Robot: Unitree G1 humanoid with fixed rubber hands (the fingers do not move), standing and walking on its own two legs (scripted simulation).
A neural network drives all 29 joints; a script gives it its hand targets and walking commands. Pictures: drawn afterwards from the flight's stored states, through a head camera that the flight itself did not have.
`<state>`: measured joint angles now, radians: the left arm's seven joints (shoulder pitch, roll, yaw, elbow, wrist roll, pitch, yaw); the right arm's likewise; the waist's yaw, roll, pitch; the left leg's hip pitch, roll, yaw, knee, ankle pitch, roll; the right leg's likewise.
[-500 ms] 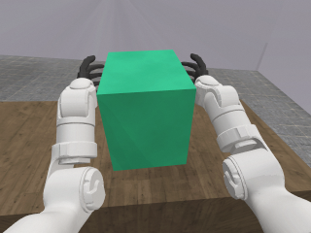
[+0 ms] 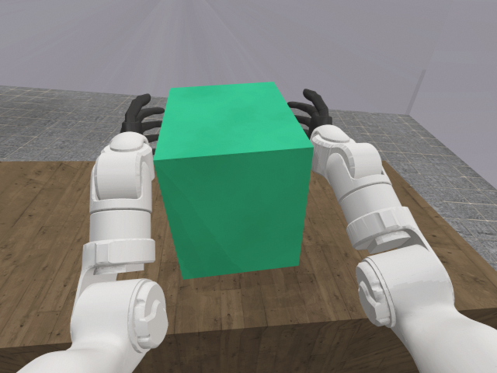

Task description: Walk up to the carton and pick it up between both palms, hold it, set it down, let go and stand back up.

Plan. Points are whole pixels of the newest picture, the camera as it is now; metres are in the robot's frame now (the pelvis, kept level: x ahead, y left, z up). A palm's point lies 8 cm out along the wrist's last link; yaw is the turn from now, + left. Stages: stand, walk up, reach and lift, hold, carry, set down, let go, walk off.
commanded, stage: hold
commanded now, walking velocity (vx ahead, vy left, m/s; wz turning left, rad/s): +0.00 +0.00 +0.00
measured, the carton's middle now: (231, 173) +0.38 +0.00 +0.21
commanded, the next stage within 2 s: none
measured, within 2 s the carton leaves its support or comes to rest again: neither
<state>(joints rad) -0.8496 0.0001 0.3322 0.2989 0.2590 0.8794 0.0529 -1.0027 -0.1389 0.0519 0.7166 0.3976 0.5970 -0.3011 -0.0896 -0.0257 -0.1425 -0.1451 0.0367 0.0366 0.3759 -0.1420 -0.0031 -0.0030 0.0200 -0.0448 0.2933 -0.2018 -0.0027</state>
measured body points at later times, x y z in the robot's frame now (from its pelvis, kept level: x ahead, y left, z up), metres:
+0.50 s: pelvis +0.00 +0.00 +0.00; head -0.09 +0.02 +0.44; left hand +0.38 +0.14 +0.27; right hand +0.38 -0.14 +0.28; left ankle +0.05 +0.12 -0.75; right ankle -0.02 -0.11 -0.75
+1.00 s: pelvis -0.01 +0.00 +0.00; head -0.10 +0.02 +0.44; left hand +0.37 +0.15 +0.28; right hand +0.38 -0.13 +0.29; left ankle +0.05 +0.12 -0.75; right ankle -0.02 -0.11 -0.75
